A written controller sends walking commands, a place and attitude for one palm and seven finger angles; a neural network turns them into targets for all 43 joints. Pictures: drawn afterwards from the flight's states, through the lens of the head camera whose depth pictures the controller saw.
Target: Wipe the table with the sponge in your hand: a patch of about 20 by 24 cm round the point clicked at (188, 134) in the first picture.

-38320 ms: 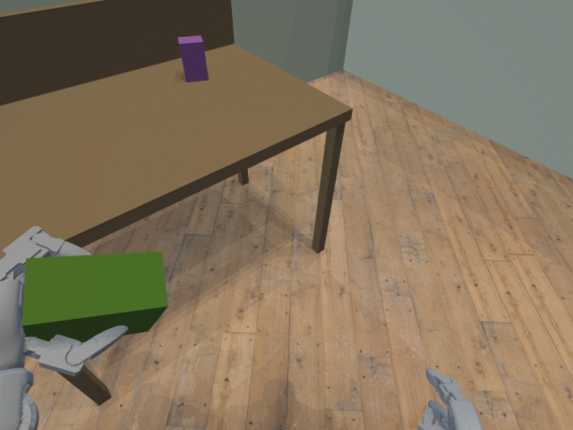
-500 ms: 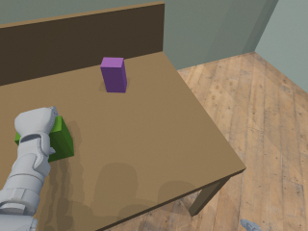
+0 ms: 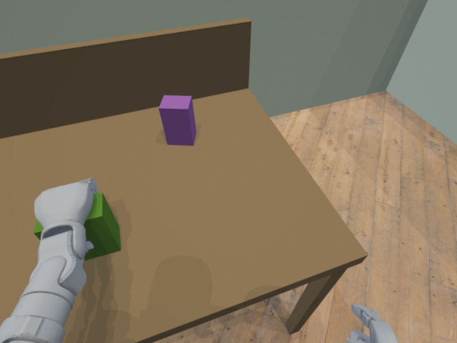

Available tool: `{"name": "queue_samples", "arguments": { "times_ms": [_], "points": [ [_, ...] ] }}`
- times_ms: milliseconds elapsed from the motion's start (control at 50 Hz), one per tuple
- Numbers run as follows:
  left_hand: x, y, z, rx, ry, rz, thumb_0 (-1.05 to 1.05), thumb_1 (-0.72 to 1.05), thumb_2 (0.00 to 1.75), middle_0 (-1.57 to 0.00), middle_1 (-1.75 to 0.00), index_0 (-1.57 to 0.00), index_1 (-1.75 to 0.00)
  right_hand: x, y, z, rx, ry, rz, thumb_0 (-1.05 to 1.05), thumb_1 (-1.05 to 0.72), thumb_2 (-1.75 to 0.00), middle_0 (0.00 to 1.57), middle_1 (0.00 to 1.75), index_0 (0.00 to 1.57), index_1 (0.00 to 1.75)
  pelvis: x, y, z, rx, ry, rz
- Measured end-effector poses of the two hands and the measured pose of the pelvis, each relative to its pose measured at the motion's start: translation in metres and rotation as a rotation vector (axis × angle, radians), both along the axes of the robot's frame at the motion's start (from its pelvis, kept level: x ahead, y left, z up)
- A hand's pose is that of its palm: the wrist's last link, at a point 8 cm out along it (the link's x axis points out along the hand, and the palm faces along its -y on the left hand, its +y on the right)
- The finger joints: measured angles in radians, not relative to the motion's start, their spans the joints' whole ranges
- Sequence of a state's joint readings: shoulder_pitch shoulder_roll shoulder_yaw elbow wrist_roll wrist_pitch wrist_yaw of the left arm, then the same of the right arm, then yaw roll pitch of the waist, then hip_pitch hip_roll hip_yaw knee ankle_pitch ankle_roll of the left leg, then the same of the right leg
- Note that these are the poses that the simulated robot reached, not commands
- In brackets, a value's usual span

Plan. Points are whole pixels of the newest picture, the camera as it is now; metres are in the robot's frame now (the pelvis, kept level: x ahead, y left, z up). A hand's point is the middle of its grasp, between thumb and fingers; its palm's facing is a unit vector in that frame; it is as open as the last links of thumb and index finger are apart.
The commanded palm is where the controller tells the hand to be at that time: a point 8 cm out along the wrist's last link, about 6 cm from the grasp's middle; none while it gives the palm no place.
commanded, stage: wipe back along the first lane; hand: left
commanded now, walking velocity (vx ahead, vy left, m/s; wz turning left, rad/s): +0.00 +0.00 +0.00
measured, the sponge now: (86, 235) +0.30 +0.32 -0.02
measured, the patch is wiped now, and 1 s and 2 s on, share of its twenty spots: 1.00 1.00 1.00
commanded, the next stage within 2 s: lift the sponge slowly off the table in 0.80 s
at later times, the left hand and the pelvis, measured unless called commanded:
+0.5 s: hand (79, 247) +0.26 +0.30 +0.03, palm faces -0.02 -0.05 -1.00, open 10.2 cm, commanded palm +0.21 +0.27 +0.06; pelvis +0.00 -0.01 +0.00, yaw +0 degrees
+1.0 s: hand (77, 269) +0.22 +0.28 +0.03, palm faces -0.01 -0.08 -1.00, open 10.2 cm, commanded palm +0.18 +0.27 +0.07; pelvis -0.01 -0.01 +0.00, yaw -1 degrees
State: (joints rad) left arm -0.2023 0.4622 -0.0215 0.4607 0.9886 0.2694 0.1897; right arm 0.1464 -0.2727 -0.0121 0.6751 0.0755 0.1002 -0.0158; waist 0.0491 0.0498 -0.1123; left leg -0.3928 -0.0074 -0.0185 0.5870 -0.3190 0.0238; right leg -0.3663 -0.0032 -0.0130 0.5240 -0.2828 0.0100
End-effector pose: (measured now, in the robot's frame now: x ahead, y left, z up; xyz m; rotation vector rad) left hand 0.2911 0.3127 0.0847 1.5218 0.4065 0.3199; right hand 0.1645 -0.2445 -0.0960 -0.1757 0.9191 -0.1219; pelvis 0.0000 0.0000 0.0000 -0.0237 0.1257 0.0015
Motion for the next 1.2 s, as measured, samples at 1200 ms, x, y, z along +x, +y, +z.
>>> {"name": "queue_samples", "arguments": {
  "times_ms": [1200],
  "points": [
    [-0.097, -0.039, 0.001, -0.068, -0.020, 0.000, 0.00, -0.51, 1.08, -0.67, -1.39, -0.69, -1.41, 0.035, 0.017, 0.019, 0.028, -0.159, 0.080, 0.02, -0.90, -0.90, 0.20, 0.30, 0.18, 0.29, -0.009, -0.007, 0.005, 0.012, -0.105, -0.012]
  ]
}}
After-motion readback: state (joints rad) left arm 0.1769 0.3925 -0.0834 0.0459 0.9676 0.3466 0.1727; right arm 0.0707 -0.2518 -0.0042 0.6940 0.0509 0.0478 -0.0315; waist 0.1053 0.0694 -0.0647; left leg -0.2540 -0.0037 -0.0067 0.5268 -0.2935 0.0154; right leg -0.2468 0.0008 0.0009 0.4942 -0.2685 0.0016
